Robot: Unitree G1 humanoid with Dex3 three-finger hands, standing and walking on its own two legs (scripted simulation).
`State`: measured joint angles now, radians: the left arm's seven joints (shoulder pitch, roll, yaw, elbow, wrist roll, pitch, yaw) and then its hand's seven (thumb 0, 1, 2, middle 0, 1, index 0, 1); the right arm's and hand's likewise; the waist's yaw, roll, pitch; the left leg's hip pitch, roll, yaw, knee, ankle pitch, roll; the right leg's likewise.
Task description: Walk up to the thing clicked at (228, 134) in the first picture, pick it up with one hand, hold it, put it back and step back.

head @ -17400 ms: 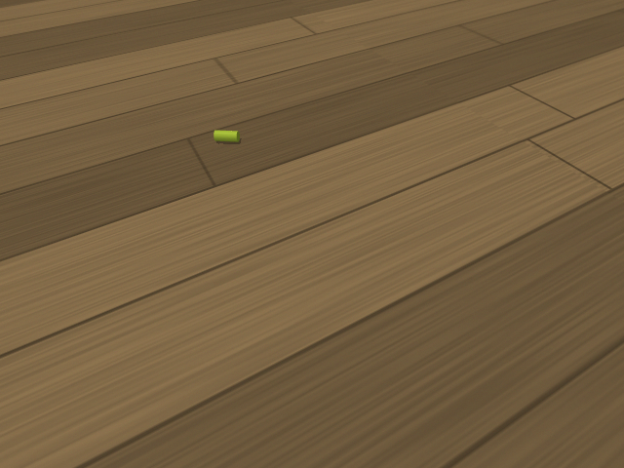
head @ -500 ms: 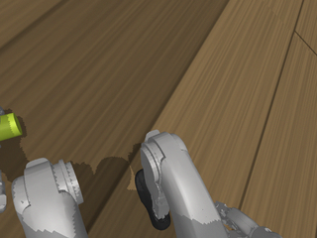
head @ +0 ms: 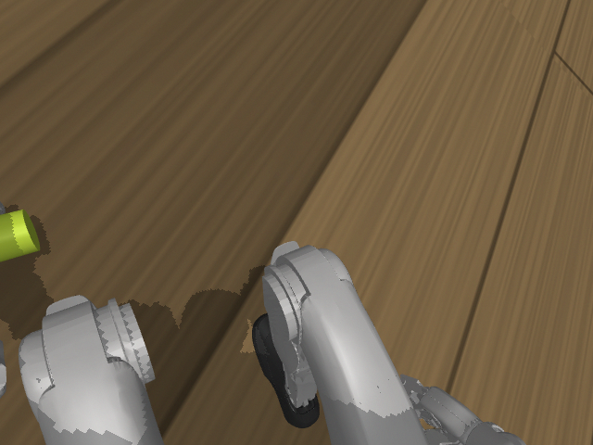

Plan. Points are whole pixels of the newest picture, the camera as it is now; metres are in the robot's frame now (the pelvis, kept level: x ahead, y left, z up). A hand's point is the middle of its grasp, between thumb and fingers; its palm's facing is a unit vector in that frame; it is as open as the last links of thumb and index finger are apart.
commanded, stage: close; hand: left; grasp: from above
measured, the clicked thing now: out of the picture +0.41 +0.32 -0.27
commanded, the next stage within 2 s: settle in 0.54 s
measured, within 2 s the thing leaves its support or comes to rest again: leaves its support in 1.02 s
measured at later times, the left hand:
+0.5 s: hand out of the picture +0.40 +0.31 -0.24, palm faces -0.43 -0.15 -0.89, open 8.9 cm
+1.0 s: hand out of the picture +0.40 +0.31 -0.24, palm faces -0.41 -0.16 -0.90, open 8.8 cm
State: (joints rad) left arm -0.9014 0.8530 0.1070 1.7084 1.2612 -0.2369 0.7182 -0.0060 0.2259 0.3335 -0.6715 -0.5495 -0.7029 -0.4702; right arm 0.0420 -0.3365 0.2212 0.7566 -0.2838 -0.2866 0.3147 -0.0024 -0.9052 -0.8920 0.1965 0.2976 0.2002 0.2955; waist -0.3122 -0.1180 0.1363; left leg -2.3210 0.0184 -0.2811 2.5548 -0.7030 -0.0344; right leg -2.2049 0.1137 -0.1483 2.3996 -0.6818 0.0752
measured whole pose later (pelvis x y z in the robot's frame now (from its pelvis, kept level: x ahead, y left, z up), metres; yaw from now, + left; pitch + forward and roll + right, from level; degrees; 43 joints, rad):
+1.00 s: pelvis +0.00 +0.00 +0.00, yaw +0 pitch +27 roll -13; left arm -0.83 0.80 0.14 1.55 1.24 -0.22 0.64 -0.01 0.17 0.20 -0.93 -0.19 -0.93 -0.18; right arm 0.08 -0.33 0.19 0.75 -0.26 -0.26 0.31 0.00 -0.91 -0.89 0.20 0.30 0.20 0.30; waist -0.29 -0.10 0.10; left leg -2.34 0.01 -0.27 2.54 -0.70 -0.04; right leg -2.22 0.10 -0.15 2.39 -0.69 0.07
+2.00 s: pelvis +0.00 -0.01 +0.07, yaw +8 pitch +34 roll -7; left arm -0.70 0.59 0.02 1.14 1.14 -0.13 0.27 -0.02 0.13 0.30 -0.98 -0.09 -0.95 -0.15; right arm 0.17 -0.27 0.00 0.73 -0.08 -0.05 0.12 0.00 -0.91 -0.89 0.20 0.30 0.20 0.30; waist -0.16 0.03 -0.13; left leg -2.20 0.01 -0.13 2.25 -0.64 -0.02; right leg -2.11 0.05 -0.05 2.20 -0.68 0.04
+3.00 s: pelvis +0.04 +0.01 +0.37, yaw +12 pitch +17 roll -3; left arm -0.29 0.43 -0.17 0.80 1.02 0.00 0.13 -0.02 0.10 0.35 -0.98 -0.11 -0.95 -0.19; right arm 0.25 -0.24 -0.03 0.72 0.02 0.01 -0.04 0.00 -0.91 -0.90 0.20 0.30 0.20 0.30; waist -0.06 0.04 -0.15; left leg -1.01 0.03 -0.03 1.20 -0.48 0.00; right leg -0.95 0.02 0.01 1.14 -0.48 0.04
